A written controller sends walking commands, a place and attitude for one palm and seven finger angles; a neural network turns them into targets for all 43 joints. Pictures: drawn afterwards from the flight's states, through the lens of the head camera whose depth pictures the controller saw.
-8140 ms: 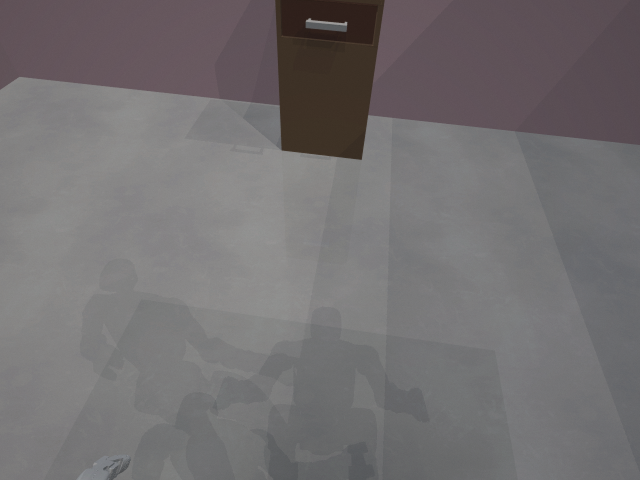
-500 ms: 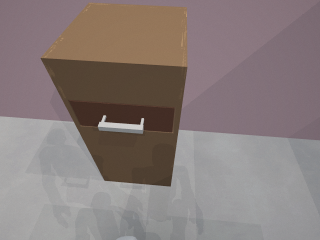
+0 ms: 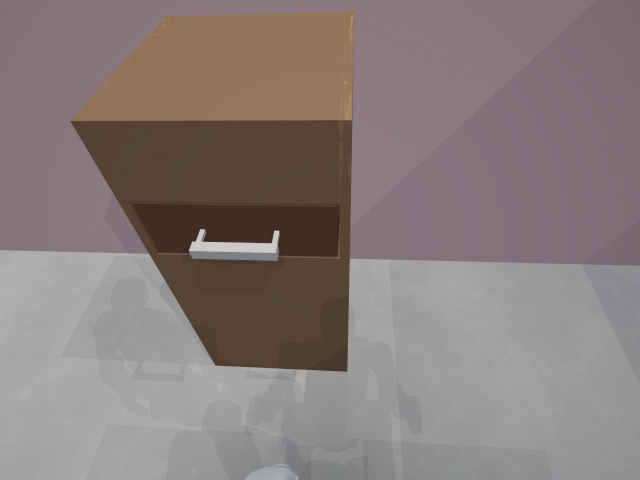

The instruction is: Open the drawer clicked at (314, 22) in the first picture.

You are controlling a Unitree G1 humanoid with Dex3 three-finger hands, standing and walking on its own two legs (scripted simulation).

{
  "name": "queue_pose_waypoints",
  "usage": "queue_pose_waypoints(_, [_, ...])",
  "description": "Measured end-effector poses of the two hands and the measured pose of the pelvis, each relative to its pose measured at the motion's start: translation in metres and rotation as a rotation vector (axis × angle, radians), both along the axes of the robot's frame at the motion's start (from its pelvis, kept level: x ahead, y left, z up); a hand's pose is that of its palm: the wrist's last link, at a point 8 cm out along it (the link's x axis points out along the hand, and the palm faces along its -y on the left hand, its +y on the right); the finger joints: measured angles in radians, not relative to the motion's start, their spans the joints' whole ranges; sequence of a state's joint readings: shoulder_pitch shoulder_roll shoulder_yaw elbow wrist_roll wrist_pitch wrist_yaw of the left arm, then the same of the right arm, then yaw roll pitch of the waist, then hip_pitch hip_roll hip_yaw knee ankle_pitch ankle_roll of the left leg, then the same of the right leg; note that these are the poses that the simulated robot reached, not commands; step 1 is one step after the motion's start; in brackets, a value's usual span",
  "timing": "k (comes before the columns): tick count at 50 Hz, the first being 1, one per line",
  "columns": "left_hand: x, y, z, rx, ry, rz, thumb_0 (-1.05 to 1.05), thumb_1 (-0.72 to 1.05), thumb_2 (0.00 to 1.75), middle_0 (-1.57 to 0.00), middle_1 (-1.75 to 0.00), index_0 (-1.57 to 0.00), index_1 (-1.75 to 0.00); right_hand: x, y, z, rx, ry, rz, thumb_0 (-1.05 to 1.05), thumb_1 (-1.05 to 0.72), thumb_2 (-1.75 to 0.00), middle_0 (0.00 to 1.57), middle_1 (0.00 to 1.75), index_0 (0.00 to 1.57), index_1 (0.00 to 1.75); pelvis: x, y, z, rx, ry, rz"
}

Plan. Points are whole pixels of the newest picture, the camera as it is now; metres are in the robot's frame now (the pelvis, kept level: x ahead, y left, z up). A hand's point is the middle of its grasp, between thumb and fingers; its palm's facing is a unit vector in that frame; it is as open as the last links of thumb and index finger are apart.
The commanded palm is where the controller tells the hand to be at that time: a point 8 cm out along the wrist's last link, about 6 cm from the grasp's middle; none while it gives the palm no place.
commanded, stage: come to a stop and stand still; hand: left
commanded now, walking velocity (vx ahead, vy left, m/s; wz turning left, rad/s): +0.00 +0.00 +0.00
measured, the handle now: (236, 242) +0.54 +0.20 -0.09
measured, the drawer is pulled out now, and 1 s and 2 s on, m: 0.00 0.00 0.00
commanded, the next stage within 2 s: look again from close up in 0.52 s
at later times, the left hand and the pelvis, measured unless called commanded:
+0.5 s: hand out of the picture -0.03 +0.16 -0.16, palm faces +0.03 -0.98 -0.18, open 7.4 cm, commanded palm none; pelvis -0.03 -0.01 +0.02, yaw +1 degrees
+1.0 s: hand out of the picture +0.00 +0.15 -0.16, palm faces +0.04 -0.99 -0.14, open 7.4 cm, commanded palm none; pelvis +0.03 +0.00 +0.02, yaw +1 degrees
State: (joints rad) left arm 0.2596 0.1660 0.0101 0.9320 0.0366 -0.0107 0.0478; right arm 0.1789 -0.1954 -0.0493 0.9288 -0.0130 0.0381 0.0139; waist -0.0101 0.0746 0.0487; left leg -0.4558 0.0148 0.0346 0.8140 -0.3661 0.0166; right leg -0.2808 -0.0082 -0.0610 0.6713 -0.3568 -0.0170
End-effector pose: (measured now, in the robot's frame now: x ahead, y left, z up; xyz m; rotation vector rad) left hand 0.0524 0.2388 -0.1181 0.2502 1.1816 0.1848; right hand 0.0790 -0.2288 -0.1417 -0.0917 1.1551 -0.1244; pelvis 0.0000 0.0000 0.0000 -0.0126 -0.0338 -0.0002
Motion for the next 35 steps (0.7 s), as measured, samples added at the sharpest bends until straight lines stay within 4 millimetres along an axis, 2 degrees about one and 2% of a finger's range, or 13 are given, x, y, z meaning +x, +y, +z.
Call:
queue_pose_waypoints(6, [0.002, -0.003, -0.009, -0.037, -0.063, 0.008, 0.01, 0.91, 0.9, -0.2, -0.3, -0.2, -0.3, -0.039, -0.006, 0.004, -0.04, 0.026, -0.015, 0.0, -0.91, -0.9, 0.2, 0.3, 0.2, 0.3, -0.007, -0.002, -0.004, -0.002, -0.023, 0.031])
queue_pose_waypoints(10, [-0.006, -0.013, -0.007, -0.07, -0.044, 0.002, 0.01, 0.91, 0.9, -0.2, -0.3, -0.2, -0.3, -0.072, -0.004, 0.008, -0.042, 0.096, -0.011, 0.0, -0.91, -0.9, 0.2, 0.3, 0.2, 0.3, -0.015, -0.003, 0.003, 0.004, -0.018, 0.017])
queue_pose_waypoints(14, [-0.028, -0.018, -0.003, -0.08, -0.005, 0.014, 0.01, 0.92, 0.9, -0.2, -0.3, -0.2, -0.3, -0.099, -0.001, 0.01, -0.027, 0.173, -0.004, 0.0, -0.9, -0.9, 0.2, 0.3, 0.2, 0.3, -0.023, -0.007, 0.011, 0.009, -0.006, 0.015])
queue_pose_waypoints(19, [-0.064, -0.021, -0.005, -0.089, 0.095, 0.035, 0.01, 0.92, 0.9, -0.2, -0.3, -0.2, -0.3, -0.118, 0.0, 0.014, -0.018, 0.224, -0.009, 0.0, -0.9, -0.9, 0.2, 0.3, 0.2, 0.3, -0.027, -0.011, 0.015, 0.01, 0.008, 0.016])
queue_pose_waypoints(26, [-0.094, -0.028, -0.012, -0.117, 0.19, 0.068, 0.01, 0.91, 0.9, -0.2, -0.3, -0.2, -0.3, -0.131, 0.003, 0.015, -0.021, 0.277, -0.012, 0.0, -0.9, -0.9, 0.2, 0.3, 0.2, 0.3, -0.024, -0.012, 0.016, 0.003, 0.01, 0.024])
queue_pose_waypoints(31, [-0.1, -0.036, -0.015, -0.143, 0.214, 0.086, 0.01, 0.91, 0.9, -0.2, -0.3, -0.2, -0.3, -0.124, 0.007, 0.016, -0.026, 0.286, -0.004, 0.0, -0.9, -0.9, 0.2, 0.3, 0.2, 0.3, -0.019, -0.01, 0.016, 0.0, 0.018, 0.027])
queue_pose_waypoints(35, [-0.098, -0.04, -0.017, -0.16, 0.225, 0.091, 0.01, 0.91, 0.9, -0.2, -0.3, -0.2, -0.3, -0.112, 0.011, 0.016, -0.024, 0.274, 0.0, 0.0, -0.9, -0.9, 0.2, 0.3, 0.2, 0.3, -0.012, -0.008, 0.016, 0.002, 0.02, 0.029])
